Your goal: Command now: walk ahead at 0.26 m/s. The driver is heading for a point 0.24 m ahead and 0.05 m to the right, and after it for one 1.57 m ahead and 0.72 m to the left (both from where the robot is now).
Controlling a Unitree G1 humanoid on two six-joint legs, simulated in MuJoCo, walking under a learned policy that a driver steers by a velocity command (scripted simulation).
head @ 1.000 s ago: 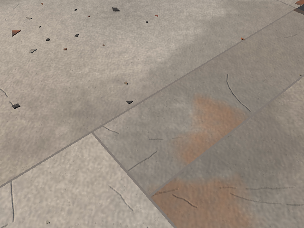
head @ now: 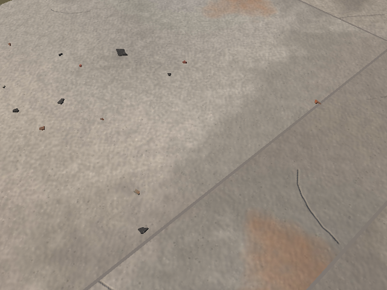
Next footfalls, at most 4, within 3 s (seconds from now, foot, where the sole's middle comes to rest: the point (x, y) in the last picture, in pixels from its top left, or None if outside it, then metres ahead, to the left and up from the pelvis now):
0.24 left None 0.22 0.13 -0.78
0.66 right None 0.22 -0.10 -0.78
1.10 left None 0.10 0.15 -0.78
1.56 right None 0.25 -0.03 -0.78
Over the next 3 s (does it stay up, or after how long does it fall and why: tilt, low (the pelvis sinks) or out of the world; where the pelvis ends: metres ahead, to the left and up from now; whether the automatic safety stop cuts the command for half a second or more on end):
stays up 0.40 0.25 -0.02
